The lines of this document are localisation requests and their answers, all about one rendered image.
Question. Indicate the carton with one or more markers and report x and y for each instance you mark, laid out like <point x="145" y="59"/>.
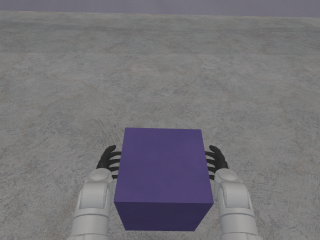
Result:
<point x="163" y="181"/>

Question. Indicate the robot right forearm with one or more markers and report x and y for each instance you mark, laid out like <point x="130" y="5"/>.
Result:
<point x="235" y="207"/>

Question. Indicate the robot left forearm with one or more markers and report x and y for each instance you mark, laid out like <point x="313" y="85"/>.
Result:
<point x="92" y="212"/>

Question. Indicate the left robot hand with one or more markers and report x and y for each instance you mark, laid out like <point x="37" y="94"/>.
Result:
<point x="105" y="161"/>

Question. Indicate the right robot hand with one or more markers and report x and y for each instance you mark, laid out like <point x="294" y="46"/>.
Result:
<point x="219" y="161"/>

